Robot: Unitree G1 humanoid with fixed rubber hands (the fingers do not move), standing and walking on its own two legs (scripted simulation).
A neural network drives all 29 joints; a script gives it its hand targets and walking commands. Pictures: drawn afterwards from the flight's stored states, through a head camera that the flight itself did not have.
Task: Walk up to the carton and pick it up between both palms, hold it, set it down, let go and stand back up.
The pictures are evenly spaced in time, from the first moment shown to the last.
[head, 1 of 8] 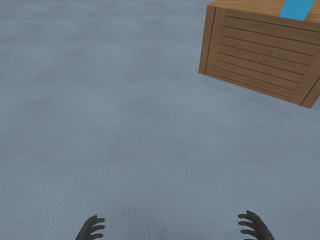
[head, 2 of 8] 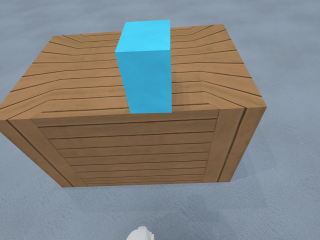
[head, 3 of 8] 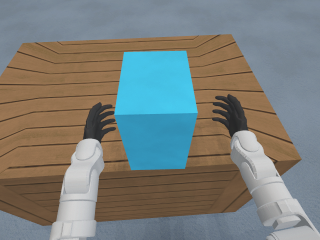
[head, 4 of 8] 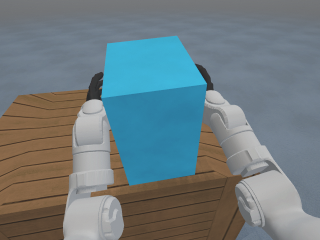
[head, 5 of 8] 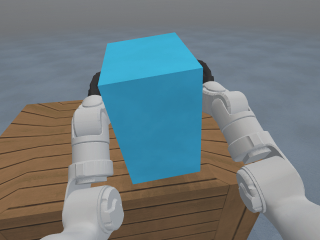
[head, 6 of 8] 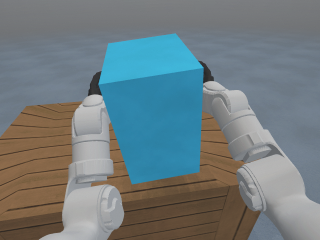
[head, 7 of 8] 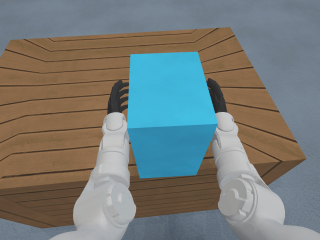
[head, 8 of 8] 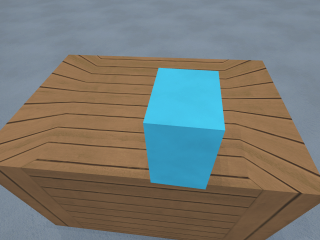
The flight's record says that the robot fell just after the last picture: no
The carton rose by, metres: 0.22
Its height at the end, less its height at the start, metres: +0.00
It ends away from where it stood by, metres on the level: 0.02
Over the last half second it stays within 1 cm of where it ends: yes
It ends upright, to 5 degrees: yes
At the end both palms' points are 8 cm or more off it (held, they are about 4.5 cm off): yes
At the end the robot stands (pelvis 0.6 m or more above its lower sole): yes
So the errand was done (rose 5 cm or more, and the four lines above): yes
